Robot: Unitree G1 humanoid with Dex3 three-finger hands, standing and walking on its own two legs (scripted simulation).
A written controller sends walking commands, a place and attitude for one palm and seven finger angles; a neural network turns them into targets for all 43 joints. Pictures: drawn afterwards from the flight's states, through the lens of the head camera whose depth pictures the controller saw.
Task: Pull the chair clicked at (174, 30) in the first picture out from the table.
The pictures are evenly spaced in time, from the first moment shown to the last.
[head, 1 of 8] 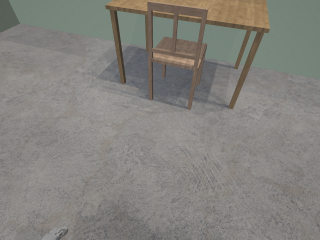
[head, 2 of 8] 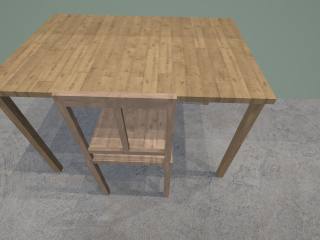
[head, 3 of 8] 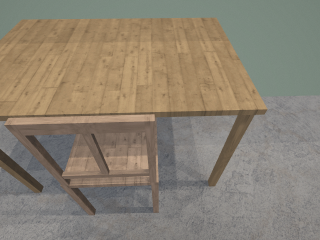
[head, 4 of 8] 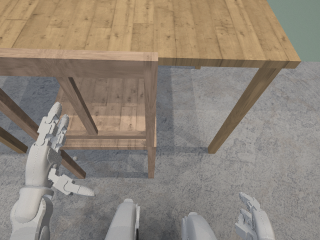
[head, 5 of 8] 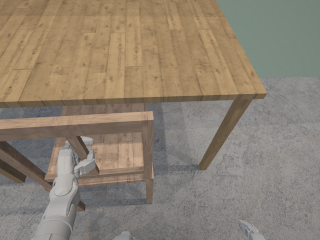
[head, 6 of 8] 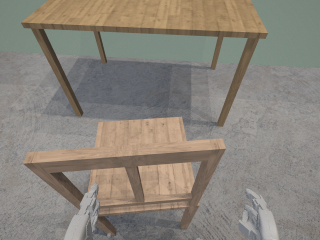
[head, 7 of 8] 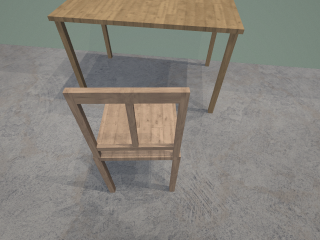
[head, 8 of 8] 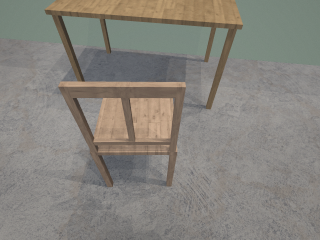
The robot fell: no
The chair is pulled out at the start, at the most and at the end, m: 0.00 0.62 0.61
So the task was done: yes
